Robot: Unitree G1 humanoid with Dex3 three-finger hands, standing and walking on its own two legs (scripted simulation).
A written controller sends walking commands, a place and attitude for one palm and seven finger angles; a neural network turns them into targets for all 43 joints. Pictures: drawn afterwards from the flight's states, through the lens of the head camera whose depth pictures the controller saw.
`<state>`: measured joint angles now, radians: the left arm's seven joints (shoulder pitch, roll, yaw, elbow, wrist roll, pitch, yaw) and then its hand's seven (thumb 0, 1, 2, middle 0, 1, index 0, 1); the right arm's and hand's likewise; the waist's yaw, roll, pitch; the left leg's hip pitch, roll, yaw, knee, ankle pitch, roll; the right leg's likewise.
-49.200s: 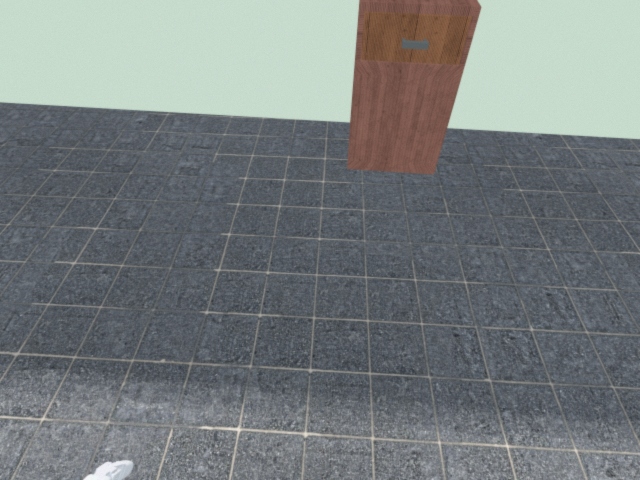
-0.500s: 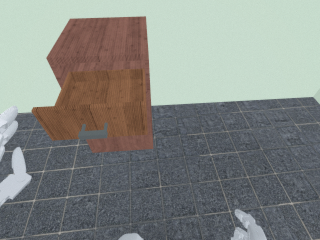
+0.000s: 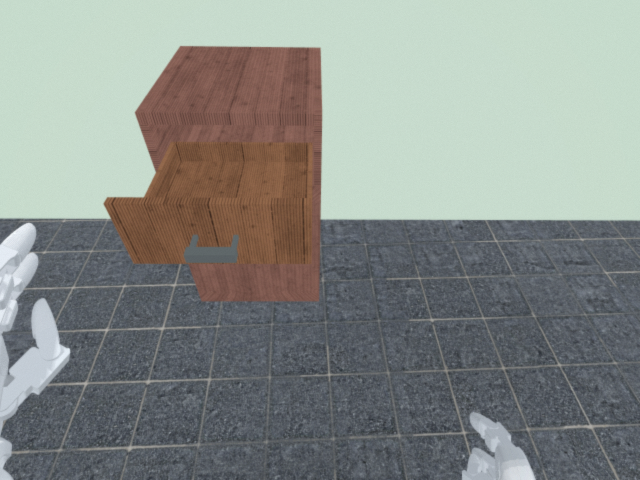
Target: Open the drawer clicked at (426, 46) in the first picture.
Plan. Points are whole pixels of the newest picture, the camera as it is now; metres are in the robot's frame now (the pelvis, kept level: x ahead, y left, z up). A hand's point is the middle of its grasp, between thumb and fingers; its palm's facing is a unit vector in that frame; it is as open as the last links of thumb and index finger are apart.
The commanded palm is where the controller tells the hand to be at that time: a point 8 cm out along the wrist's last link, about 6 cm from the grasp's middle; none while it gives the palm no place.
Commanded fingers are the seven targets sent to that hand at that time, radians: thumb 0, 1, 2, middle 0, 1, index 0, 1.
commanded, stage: let the arm hang, fingers relaxed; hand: left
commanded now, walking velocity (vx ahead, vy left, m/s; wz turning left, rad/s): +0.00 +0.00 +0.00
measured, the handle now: (213, 247) +0.57 +0.26 -0.11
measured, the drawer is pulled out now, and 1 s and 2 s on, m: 0.30 0.30 0.30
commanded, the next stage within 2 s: look to check the result in 1.18 s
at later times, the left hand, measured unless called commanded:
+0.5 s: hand out of the picture +0.04 +0.19 -0.17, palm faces +0.07 -0.98 -0.21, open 7.1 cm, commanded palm none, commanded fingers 0.00 0.90 0.90 -0.20 -0.30 -0.20 -0.30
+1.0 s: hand out of the picture +0.01 +0.17 -0.17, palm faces +0.05 -0.98 -0.19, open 7.4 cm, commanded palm none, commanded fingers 0.00 0.90 0.90 -0.20 -0.30 -0.20 -0.30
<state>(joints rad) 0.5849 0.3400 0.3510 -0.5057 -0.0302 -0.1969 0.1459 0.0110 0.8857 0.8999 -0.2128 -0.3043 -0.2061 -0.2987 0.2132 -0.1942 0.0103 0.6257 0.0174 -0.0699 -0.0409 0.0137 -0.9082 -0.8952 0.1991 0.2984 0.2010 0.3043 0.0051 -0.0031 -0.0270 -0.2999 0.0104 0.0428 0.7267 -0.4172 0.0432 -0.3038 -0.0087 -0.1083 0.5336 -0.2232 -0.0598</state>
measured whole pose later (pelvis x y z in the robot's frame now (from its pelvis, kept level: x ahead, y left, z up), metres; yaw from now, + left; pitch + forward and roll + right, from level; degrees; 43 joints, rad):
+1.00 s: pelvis +0.01 +0.00 +0.01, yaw +2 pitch -2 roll +0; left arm 0.27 0.15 0.01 1.10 0.01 0.01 0.03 0.01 0.91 0.90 -0.20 -0.30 -0.20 -0.30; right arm 0.29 -0.14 0.00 1.09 -0.02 0.01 -0.03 0.01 -0.92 -0.90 0.20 0.30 0.20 0.30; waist -0.01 0.00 0.07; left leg -0.17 0.01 0.02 0.43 -0.22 0.00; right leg -0.16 0.01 0.04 0.43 -0.23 0.00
